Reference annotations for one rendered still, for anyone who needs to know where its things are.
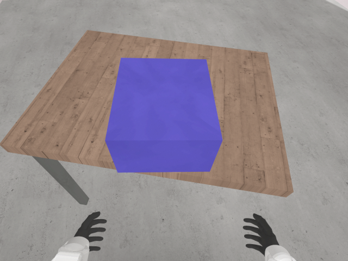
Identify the right robot hand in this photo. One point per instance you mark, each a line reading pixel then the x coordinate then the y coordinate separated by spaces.
pixel 266 237

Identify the right robot forearm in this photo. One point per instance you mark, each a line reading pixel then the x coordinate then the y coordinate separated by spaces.
pixel 277 253

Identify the table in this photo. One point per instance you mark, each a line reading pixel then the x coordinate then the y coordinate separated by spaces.
pixel 68 119

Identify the carton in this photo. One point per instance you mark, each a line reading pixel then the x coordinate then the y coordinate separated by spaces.
pixel 163 117

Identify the left robot hand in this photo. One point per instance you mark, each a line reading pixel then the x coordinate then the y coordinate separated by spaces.
pixel 85 230

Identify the left robot forearm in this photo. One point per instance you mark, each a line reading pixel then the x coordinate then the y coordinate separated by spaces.
pixel 75 249

